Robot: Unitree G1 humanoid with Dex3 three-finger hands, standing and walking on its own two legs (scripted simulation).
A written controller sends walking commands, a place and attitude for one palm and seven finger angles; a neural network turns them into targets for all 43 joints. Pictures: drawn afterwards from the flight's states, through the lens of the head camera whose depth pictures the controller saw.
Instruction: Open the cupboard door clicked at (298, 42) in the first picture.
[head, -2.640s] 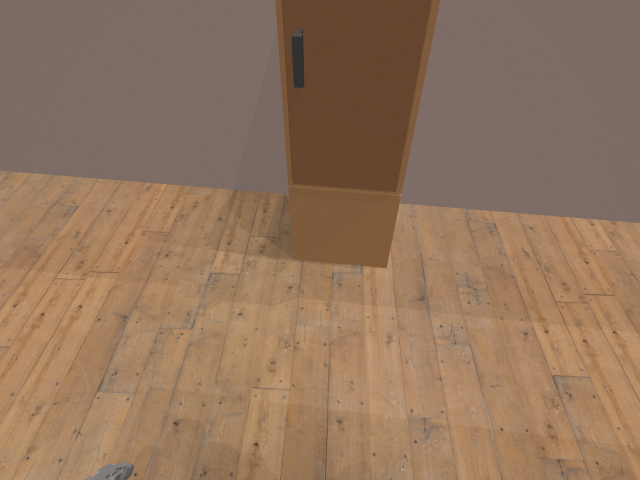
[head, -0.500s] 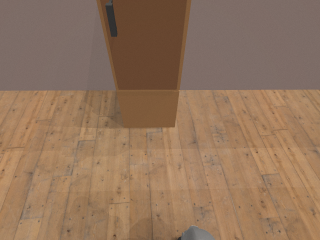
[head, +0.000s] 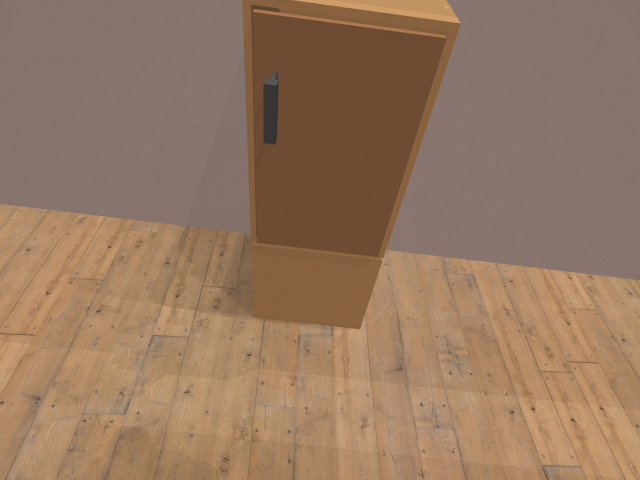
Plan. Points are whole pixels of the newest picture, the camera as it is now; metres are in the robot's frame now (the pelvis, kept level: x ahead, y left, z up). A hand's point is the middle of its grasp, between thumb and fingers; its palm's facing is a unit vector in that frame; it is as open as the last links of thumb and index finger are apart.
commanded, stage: take the last steps up to it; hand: left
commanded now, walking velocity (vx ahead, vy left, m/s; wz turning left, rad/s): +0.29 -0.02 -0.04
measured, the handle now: (272, 107) +0.76 +0.16 +0.10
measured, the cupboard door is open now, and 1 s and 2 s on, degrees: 0 0 0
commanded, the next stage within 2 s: come to a stop and stand still in 0.36 s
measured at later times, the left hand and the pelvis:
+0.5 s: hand (238, 410) +0.26 +0.13 -0.17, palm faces -0.04 -0.98 -0.20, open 7.3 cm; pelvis +0.18 -0.04 +0.00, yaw -2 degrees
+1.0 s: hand (182, 430) +0.23 +0.22 -0.18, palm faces +0.08 -0.98 -0.19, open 7.3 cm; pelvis +0.19 +0.02 +0.01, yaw +0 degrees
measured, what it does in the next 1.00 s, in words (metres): walks ahead: right foot, then left foot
